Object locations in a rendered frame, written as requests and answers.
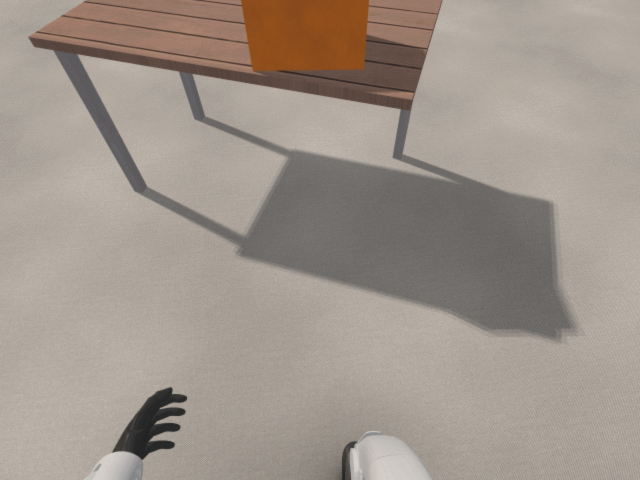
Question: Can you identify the carton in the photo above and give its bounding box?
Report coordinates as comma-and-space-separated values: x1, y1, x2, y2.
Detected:
241, 0, 369, 71

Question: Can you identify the table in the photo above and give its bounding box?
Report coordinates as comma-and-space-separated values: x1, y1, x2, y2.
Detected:
28, 0, 442, 193

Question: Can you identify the left robot forearm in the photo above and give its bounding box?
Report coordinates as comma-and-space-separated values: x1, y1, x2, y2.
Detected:
84, 451, 143, 480

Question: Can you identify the robot right shin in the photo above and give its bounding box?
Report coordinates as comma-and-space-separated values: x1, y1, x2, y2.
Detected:
357, 431, 382, 444

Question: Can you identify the left robot hand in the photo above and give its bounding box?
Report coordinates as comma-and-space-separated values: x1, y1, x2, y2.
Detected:
112, 387, 187, 460

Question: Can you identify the right robot thigh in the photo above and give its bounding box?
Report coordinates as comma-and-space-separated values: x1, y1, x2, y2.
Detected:
350, 435, 434, 480

